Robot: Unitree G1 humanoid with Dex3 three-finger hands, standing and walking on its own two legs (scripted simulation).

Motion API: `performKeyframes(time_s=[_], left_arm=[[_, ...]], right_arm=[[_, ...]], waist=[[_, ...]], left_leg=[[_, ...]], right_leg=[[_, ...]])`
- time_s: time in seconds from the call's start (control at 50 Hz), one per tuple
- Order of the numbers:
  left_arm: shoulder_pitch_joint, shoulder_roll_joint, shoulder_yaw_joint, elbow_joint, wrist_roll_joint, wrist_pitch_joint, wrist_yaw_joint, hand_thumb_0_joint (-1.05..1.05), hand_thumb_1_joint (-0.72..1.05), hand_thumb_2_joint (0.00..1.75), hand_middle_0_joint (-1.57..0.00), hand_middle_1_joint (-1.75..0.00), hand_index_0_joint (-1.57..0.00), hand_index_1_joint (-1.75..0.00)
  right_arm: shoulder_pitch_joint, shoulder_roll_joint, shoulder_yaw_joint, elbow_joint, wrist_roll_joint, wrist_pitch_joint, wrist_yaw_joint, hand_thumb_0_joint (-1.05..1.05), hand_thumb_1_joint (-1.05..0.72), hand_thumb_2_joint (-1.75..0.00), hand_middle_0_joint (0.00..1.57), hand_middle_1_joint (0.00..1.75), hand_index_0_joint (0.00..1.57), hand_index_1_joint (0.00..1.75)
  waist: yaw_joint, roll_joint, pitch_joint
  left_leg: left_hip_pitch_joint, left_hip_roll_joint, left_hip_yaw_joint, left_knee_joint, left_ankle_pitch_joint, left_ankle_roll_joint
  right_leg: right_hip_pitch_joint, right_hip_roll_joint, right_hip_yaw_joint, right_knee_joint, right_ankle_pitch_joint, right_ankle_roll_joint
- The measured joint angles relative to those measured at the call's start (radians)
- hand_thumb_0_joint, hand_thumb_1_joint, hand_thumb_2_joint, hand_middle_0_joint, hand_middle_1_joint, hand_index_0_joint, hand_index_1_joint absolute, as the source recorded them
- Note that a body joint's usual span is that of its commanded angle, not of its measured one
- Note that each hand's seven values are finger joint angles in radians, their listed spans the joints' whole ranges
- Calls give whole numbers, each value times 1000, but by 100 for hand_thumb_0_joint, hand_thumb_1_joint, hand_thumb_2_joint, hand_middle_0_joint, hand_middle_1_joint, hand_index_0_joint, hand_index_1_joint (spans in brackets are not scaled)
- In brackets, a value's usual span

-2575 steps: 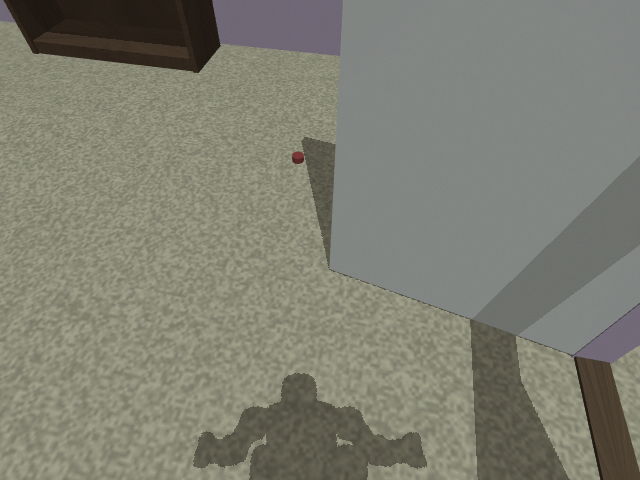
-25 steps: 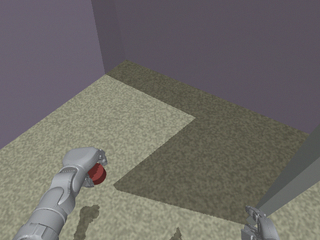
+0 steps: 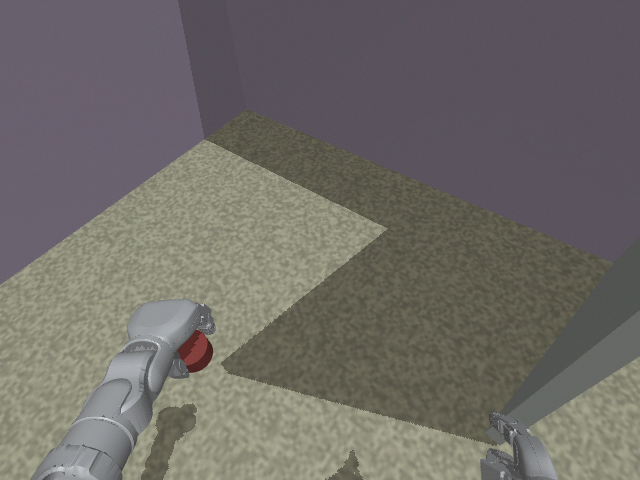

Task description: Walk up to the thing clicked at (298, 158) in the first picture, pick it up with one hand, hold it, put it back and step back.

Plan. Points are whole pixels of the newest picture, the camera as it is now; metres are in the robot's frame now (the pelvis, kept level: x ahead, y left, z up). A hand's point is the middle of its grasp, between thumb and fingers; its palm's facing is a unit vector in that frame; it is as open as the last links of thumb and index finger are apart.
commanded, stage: crouch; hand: left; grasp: from above
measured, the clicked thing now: (192, 350) +0.31 +0.21 -0.10
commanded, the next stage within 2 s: lower in 1.76 s
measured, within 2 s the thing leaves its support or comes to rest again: neither
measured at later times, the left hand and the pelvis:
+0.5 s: hand (221, 371) +0.35 +0.21 -0.29, palm faces -0.40 +0.03 -0.92, open 7.8 cm; pelvis -0.06 +0.01 -0.17, yaw +0 degrees
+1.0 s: hand (243, 385) +0.39 +0.21 -0.49, palm faces -0.42 -0.02 -0.91, open 7.9 cm; pelvis -0.08 +0.00 -0.33, yaw -3 degrees
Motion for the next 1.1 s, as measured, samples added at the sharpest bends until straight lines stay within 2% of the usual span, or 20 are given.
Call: performKeyframes(time_s=[0.08,0.18,0.26,0.34,0.48,0.62,0.72,0.82,0.94,1.1], left_arm=[[-52,-13,-2,112,38,-14,79,5,36,17,-97,-42,-88,-31],[-161,-25,1,268,90,-22,184,5,36,16,-98,-41,-88,-30],[-259,-31,22,381,120,-21,253,4,36,16,-98,-40,-89,-29],[-335,-23,53,456,136,-22,297,4,36,15,-99,-39,-89,-29],[-431,8,102,518,135,-11,325,4,35,16,-100,-38,-90,-28],[-523,47,134,590,126,-17,326,3,35,17,-98,-40,-89,-28],[-570,78,157,625,135,-40,331,3,35,19,-98,-40,-89,-29],[-602,111,183,632,156,-61,345,3,34,20,-98,-40,-89,-29],[-639,139,208,654,166,-62,357,2,34,21,-98,-41,-89,-29],[-681,177,219,687,175,-68,357,2,34,21,-97,-42,-88,-29]], right_arm=[[-3,-1,-6,6,-16,-5,14,1,-90,-90,20,30,20,30],[8,-12,-25,20,-42,-25,33,1,-90,-90,20,30,20,30],[24,-21,-39,32,-60,-43,42,1,-90,-90,20,30,20,30],[41,-25,-48,48,-80,-60,43,1,-91,-90,20,30,20,30],[68,-16,-48,80,-105,-81,34,1,-91,-90,20,30,20,30],[66,10,-22,93,-123,-101,39,1,-90,-90,20,30,20,30],[49,20,0,95,-134,-122,53,1,-90,-90,20,30,20,30],[19,22,12,101,-150,-138,72,1,-90,-90,20,30,20,30],[-21,23,17,103,-168,-151,97,1,-90,-90,20,30,20,30],[-46,22,23,101,-183,-153,124,1,-91,-90,20,30,20,30]], waist=[[-9,-14,-12],[-28,-24,-59],[-53,-25,-100],[-82,-16,-134],[-123,9,-173],[-155,22,-179],[-175,18,-182],[-185,9,-175],[-193,-6,-155],[-203,-21,-129]], left_leg=[[-110,2,-9,94,-31,-1],[-353,8,-24,314,-107,-4],[-573,14,-35,512,-173,-3],[-783,18,-44,692,-226,-1],[-1099,19,-55,953,-291,6],[-1341,17,-67,1147,-323,8],[-1490,16,-80,1267,-344,4],[-1609,17,-98,1376,-366,-2],[-1701,19,-116,1477,-389,-9],[-1779,23,-133,1575,-409,-13]], right_leg=[[-105,2,-7,89,-31,-1],[-337,9,-16,297,-106,2],[-549,16,-22,487,-170,5],[-754,21,-25,661,-223,7],[-1063,27,-27,920,-291,11],[-1299,29,-32,1116,-332,10],[-1443,32,-40,1237,-358,9],[-1556,38,-52,1343,-383,8],[-1644,45,-64,1440,-406,5],[-1718,54,-75,1530,-423,5]])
